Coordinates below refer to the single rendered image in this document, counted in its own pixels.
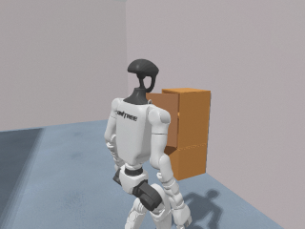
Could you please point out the left robot hand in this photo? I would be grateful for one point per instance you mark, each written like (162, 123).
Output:
(116, 167)

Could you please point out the left robot upper arm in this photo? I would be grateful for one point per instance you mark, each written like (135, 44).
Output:
(110, 134)

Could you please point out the right robot upper arm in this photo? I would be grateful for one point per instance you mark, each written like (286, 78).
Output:
(160, 120)

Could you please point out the robot right thigh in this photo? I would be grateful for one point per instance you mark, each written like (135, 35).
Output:
(154, 198)

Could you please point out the cupboard door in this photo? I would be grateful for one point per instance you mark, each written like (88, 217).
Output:
(169, 103)

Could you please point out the humanoid robot head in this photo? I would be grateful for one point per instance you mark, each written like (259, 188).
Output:
(142, 68)

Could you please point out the right robot hand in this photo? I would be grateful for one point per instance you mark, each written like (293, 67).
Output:
(181, 216)

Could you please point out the robot right forearm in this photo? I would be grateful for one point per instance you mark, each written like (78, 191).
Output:
(171, 188)

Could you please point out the robot left forearm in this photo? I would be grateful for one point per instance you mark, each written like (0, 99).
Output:
(113, 149)

